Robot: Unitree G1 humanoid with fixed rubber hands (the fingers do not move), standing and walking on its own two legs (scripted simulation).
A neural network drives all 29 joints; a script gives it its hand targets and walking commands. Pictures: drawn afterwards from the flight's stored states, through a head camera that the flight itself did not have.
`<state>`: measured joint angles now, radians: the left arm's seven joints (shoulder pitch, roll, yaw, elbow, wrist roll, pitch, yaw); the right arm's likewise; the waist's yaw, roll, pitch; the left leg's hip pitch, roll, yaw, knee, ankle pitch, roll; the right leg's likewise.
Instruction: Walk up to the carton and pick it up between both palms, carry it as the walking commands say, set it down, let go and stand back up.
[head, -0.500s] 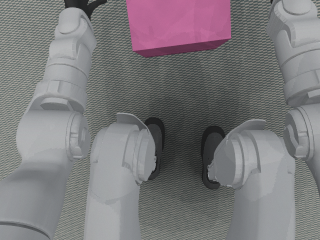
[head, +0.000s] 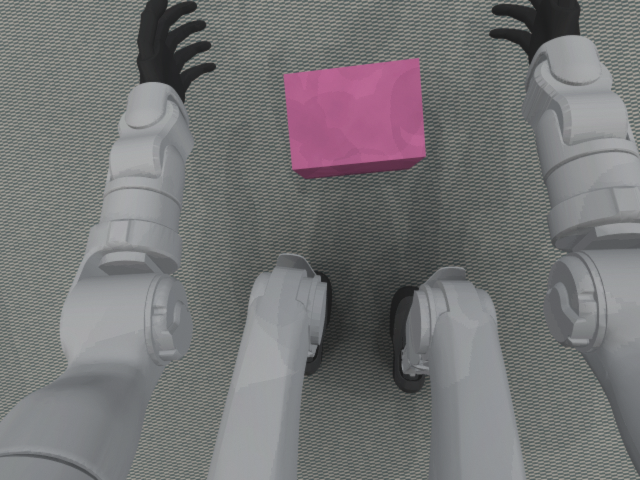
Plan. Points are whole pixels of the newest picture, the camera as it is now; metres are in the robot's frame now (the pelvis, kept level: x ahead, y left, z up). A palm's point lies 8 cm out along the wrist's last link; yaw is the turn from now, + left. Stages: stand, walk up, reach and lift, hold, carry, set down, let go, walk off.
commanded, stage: set down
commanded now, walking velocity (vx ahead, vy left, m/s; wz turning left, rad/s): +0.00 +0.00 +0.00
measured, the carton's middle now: (353, 127) +0.52 +0.04 -0.38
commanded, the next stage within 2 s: let go in 0.76 s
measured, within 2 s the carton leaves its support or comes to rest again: neither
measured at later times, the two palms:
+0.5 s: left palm (39, 12) +0.49 +0.24 +0.05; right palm out of the picture +0.54 -0.15 +0.05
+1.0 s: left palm out of the picture +0.47 +0.24 +0.11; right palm out of the picture +0.51 -0.17 +0.11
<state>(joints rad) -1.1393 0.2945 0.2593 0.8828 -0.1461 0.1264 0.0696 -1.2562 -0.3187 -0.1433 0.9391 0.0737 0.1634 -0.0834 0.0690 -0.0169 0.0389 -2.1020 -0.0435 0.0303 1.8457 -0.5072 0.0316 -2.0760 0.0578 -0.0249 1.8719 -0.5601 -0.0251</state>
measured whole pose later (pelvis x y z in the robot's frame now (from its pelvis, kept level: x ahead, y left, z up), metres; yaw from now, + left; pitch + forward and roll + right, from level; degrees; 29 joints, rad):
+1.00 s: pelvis +0.06 +0.00 +0.23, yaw -1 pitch +42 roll -1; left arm -0.74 0.20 0.31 0.75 0.06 0.05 -0.04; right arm -0.80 -0.16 -0.24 0.74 -0.11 0.10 -0.05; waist 0.05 -0.02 -0.08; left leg -1.35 -0.04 -0.01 0.89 -0.27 0.03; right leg -1.32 0.07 0.03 0.90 -0.30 -0.01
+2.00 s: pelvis +0.11 +0.00 +0.30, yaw +2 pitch -8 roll +0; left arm 0.22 0.22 0.03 0.40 0.01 0.20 -0.05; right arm 0.22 -0.22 -0.02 0.42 0.02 0.14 0.06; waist -0.01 0.00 0.16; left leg -0.07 -0.05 -0.05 0.50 -0.28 0.02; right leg -0.03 0.05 0.01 0.48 -0.31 -0.04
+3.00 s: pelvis +0.16 +0.01 +0.29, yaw +9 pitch +3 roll -1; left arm 0.35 0.28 0.00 0.78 0.02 0.02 0.05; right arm 0.33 -0.24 0.00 0.78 -0.02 0.00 -0.04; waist 0.02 -0.01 -0.06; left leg -0.29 -0.11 -0.14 0.64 -0.38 0.05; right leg -0.18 -0.02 -0.13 0.57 -0.43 -0.01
